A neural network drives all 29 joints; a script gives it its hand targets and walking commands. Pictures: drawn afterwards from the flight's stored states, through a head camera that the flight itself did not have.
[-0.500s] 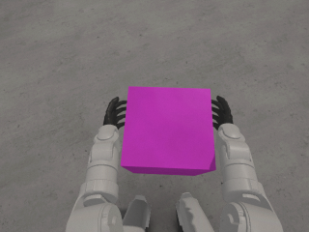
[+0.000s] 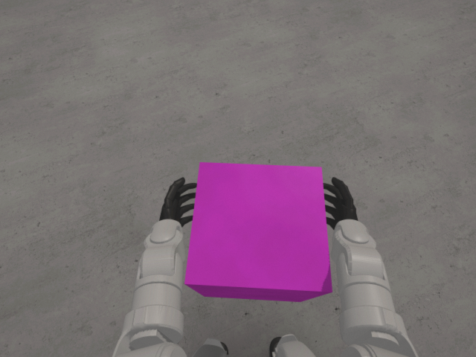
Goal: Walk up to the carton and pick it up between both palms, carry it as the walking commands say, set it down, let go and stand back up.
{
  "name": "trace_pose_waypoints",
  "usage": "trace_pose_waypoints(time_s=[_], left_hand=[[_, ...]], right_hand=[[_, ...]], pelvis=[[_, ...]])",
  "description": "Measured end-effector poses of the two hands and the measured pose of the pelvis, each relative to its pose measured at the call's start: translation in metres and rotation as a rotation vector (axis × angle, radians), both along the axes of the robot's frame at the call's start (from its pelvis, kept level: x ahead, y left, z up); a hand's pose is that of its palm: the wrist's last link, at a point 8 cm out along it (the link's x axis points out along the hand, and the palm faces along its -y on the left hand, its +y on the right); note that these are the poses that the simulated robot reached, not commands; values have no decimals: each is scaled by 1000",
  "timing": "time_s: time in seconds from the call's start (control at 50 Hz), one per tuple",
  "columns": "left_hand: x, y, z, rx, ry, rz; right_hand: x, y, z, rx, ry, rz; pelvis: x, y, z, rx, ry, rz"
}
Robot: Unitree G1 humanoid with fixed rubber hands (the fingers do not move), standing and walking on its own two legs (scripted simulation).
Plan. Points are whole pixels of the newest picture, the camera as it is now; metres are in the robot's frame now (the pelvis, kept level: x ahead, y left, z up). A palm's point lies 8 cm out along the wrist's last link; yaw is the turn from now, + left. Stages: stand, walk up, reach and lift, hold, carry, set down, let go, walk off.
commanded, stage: reach and lift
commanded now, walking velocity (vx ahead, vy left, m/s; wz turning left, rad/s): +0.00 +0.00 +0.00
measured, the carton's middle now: (255, 240) +0.34 -0.01 -0.11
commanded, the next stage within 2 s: hold in 1.94 s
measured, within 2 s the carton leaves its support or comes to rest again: neither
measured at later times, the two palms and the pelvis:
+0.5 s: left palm (158, 218) +0.33 +0.14 +0.04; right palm (359, 218) +0.33 -0.16 +0.04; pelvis +0.01 +0.00 +0.03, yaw +0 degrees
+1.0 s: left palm (145, 216) +0.31 +0.14 +0.09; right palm (378, 213) +0.31 -0.16 +0.10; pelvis +0.02 +0.00 +0.04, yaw +1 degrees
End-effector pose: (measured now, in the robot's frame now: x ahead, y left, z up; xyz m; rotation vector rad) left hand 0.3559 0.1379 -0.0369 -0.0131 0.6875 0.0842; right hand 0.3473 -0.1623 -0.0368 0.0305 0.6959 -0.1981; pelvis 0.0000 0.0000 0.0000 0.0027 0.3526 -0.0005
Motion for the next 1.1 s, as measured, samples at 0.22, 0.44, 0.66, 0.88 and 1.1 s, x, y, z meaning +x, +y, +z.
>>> trace_pose_waypoints(time_s=[0.22, 0.44, 0.66, 0.88, 1.1], left_hand=[[-9, 2, 31, 3, -11, -2], [-19, 3, 65, 10, -24, -3], [-29, 4, 95, 20, -39, -1], [-37, 4, 123, 24, -60, 1], [-45, 4, 132, 15, -49, 4]], right_hand=[[-9, 2, 32, -2, -11, 1], [-18, 3, 65, -1, -25, 4], [-26, 4, 94, -4, -39, 14], [-32, 4, 122, -16, -60, 27], [-40, 4, 134, -22, -48, 28]], pelvis=[[6, 1, 18, -2, -91, 3], [11, 2, 31, -3, -201, 5], [14, 1, 38, -1, -319, 9], [16, -1, 41, 0, -416, 12], [15, -1, 42, 0, -472, 8]])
